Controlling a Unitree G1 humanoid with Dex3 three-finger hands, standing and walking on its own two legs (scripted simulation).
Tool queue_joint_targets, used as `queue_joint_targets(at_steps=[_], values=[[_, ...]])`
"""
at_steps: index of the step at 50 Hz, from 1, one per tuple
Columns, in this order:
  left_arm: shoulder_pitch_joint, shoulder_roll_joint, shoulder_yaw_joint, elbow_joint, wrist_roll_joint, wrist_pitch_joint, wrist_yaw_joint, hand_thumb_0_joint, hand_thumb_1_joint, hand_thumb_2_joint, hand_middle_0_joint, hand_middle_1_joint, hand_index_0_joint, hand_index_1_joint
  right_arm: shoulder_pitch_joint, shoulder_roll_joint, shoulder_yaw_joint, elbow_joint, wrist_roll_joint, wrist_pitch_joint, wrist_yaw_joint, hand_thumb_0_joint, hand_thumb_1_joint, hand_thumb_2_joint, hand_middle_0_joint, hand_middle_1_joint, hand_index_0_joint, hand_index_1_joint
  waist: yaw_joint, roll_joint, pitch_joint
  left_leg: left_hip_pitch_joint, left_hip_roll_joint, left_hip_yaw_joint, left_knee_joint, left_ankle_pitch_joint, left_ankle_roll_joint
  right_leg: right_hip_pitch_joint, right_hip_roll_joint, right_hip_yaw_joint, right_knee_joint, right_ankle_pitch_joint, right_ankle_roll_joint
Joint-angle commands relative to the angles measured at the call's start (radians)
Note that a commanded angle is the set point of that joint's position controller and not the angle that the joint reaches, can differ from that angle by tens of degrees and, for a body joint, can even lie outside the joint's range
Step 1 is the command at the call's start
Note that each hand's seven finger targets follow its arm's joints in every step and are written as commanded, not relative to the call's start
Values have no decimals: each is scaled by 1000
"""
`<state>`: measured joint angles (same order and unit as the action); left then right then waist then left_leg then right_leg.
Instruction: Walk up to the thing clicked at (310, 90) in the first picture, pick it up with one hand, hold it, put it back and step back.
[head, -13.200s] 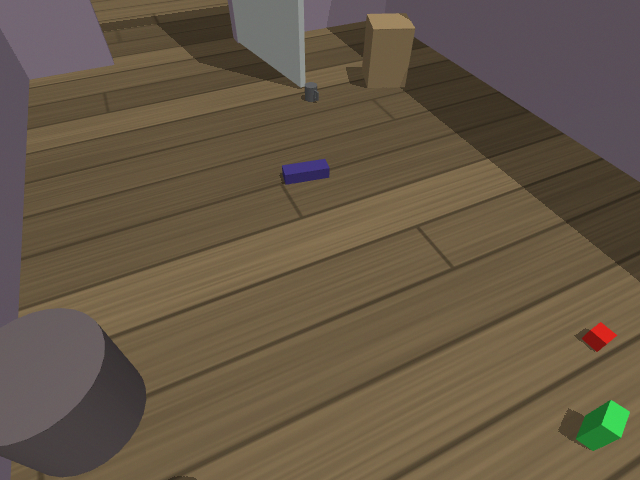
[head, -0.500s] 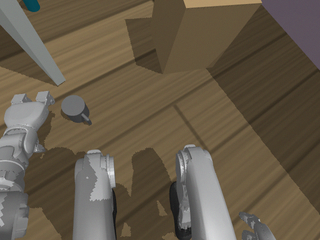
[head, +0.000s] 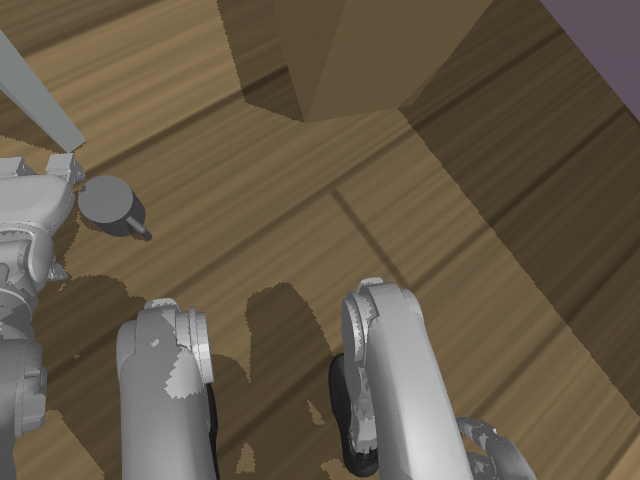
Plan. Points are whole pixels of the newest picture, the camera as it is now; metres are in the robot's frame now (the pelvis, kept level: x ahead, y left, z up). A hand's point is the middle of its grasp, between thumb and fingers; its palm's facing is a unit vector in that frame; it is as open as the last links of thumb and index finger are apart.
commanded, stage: rise first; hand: left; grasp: from above
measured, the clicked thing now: (122, 214) +0.49 +0.26 -0.30
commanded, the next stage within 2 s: approach in 1.94 s
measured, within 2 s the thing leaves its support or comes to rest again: neither
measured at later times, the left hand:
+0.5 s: hand (64, 224) +0.44 +0.30 -0.19, palm faces -0.46 -0.07 -0.89, open 14.1 cm
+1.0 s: hand (65, 219) +0.45 +0.30 -0.20, palm faces -0.47 -0.07 -0.88, open 14.2 cm
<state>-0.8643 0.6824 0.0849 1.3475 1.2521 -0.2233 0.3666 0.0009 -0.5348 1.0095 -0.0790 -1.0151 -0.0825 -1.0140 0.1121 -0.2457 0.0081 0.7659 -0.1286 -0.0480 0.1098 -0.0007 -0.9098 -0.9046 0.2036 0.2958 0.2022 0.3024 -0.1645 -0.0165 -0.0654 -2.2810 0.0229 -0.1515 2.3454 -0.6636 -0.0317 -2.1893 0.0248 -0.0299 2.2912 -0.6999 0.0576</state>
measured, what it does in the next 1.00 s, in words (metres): stands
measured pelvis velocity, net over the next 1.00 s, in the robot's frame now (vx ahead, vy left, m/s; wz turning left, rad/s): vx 0.00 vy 0.00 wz -0.04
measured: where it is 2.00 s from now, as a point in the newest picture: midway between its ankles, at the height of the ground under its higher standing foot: (280, 447)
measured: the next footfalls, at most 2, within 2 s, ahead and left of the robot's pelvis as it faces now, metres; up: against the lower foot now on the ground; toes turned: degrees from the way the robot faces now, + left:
none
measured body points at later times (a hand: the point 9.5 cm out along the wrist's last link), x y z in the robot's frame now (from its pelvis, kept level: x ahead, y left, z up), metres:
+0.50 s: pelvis +0.00 +0.00 -0.01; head +0.24 +0.07 +0.36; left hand +0.46 +0.30 -0.14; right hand +0.07 -0.28 -0.12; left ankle +0.08 +0.14 -0.31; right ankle +0.10 -0.13 -0.31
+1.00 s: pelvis +0.00 +0.00 -0.02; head +0.25 +0.07 +0.35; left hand +0.47 +0.31 -0.15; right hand +0.06 -0.27 -0.13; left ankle +0.08 +0.14 -0.31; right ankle +0.10 -0.13 -0.31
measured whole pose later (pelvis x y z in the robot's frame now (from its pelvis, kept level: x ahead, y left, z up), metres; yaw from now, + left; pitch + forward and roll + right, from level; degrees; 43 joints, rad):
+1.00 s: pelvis +0.00 +0.00 -0.02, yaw -2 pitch +33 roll -9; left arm -0.93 0.78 0.11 1.46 1.26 -0.23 0.40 0.00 -0.55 1.02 -0.08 -1.02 -0.08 -1.03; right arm 0.12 -0.27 0.08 0.76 -0.16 -0.05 0.13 0.00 -0.91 -0.90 0.20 0.30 0.20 0.30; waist -0.23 -0.03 -0.02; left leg -2.34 0.02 -0.19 2.43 -0.68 -0.04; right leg -2.24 0.04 -0.06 2.36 -0.70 0.06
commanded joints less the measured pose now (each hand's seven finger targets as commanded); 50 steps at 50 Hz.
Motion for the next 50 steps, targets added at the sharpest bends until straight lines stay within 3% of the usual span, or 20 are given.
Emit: queue_joint_targets(at_steps=[1, 3, 9, 11, 14, 16, 18, 21, 22, 23, 30, 34, 36, 38, 42, 46, 50], values=[[-297, 263, 47, -145, -18, 2, 50, 0, -546, 1005, -61, -1029, -68, -1022, 205, -230, -73, -18, 2, 1, -5, 0, -904, -902, 200, 300, 200, 300, -3, 242, -698, 535, -12, 125, -217, 172, 56, 309, 27, -107, -241, 229, -88], [-298, 280, 62, -148, -17, 4, 54, 0, -544, 1000, -57, -1034, -66, -1024, 210, -236, -74, -15, 1, 4, -4, 0, -903, -902, 200, 300, 200, 300, -1, 259, -715, 555, -9, 121, -215, 190, 52, 304, 26, -112, -225, 240, -90], [-287, 276, 47, -93, -19, 9, 51, 0, -541, 997, -59, -1037, -68, -1027, 211, -242, -62, -18, -5, 7, 2, 0, -904, -902, 200, 300, 200, 300, -17, 230, -653, 494, -8, 120, -203, 154, 60, 299, 28, -115, -233, 218, -87], [-307, 283, 54, -126, -24, 4, 54, 0, -549, 1008, -60, -1029, -66, -1022, 206, -244, -60, -20, -4, 7, 2, 0, -902, -901, 200, 300, 200, 300, -9, 258, -672, 512, -9, 116, -205, 154, 55, 287, 27, -117, -219, 213, -90], [-302, 268, 43, -99, -21, 4, 55, 0, -543, 1003, -58, -1034, -66, -1025, 210, -246, -56, -18, -6, 7, 4, 0, -901, -901, 200, 300, 200, 300, -27, 250, -660, 510, -8, 112, -199, 153, 54, 282, 29, -124, -218, 215, -89], [-304, 286, 53, -98, -18, 1, 58, 0, -540, 998, -58, -1035, -68, -1024, 207, -252, -55, -19, -7, 8, 4, 0, -901, -901, 200, 300, 200, 300, -18, 259, -666, 520, -8, 107, -200, 155, 52, 269, 29, -126, -204, 215, -92], [-311, 271, 32, -87, -17, -2, 58, 0, -541, 997, -61, -1044, -71, -1033, 207, -247, -46, -20, -9, 8, 6, 0, -904, -902, 200, 300, 200, 300, -28, 250, -660, 501, -7, 111, -190, 166, 55, 286, 33, -123, -213, 234, -88], [-316, 296, 58, -87, -19, -4, 71, 0, -537, 990, -59, -1044, -71, -1031, 213, -255, -41, -18, -12, 6, 7, 0, -903, -901, 200, 300, 200, 300, -28, 268, -652, 497, -9, 112, -182, 179, 53, 280, 29, -124, -198, 243, -87], [-308, 284, 42, -67, -16, -3, 71, 0, -611, 1069, -68, -999, -44, -1023, 207, -256, -37, -18, -14, 6, 7, 0, -907, -903, 200, 300, 200, 300, -33, 267, -648, 494, -7, 112, -176, 174, 55, 277, 32, -124, -201, 245, -87], [-338, 303, 54, -82, -14, -6, 75, 0, -555, 1015, -65, -1022, -64, -1022, 208, -262, -37, -18, -14, 6, 7, 0, -902, -901, 200, 300, 200, 300, -36, 274, -662, 501, -7, 106, -180, 168, 53, 266, 32, -130, -193, 236, -88], [-341, 312, 47, -34, -9, -1, 84, 0, -563, 1021, -66, -1026, -63, -1029, 195, -267, -28, -20, -20, -1, 8, 0, -903, -902, 200, 300, 200, 300, -42, 269, -621, 467, -11, 105, -179, 106, 55, 234, 35, -134, -195, 179, -91], [-363, 335, 54, -47, -9, -1, 85, 0, -564, 1023, -70, -1016, -64, -1021, 202, -271, -20, -19, -24, -2, 7, 0, -902, -902, 200, 300, 200, 300, -53, 275, -633, 456, -13, 107, -168, 108, 56, 252, 33, -132, -198, 183, -87], [-347, 305, 31, -23, -13, 4, 80, 0, -568, 1024, -65, -1029, -61, -1033, 200, -264, -17, -17, -25, -6, 9, 0, -905, -902, 200, 300, 200, 300, -57, 270, -620, 464, -11, 104, -162, 123, 55, 248, 34, -134, -191, 199, -88], [-374, 335, 42, -25, -10, 0, 79, 0, -569, 1029, -67, -1019, -60, -1026, 210, -275, -17, -17, -27, -7, 10, 0, -904, -902, 200, 300, 200, 300, -72, 249, -622, 434, -10, 100, -153, 114, 59, 260, 35, -135, -193, 195, -84], [-366, 352, 52, -40, -15, -7, 77, 0, -565, 1020, -70, -1022, -65, -1026, 204, -269, -10, -14, -29, -6, 9, 0, -905, -902, 200, 300, 200, 300, -50, 281, -654, 457, -11, 103, -152, 138, 54, 271, 37, -134, -182, 214, -85], [-350, 346, 51, -9, -6, -2, 75, 0, -576, 1032, -65, -1015, -56, -1025, 202, -277, -12, -19, -29, -4, 11, 0, -901, -901, 200, 300, 200, 300, -64, 297, -616, 469, -12, 97, -154, 132, 51, 237, 35, -144, -172, 209, -89], [-356, 366, 60, -32, -4, -5, 75, 0, -578, 1032, -67, -1022, -59, -1031, 211, -274, -3, -18, -32, 0, 14, 0, -905, -902, 200, 300, 200, 300, -61, 288, -639, 455, -10, 101, -136, 170, 55, 286, 37, -137, -175, 253, -81]])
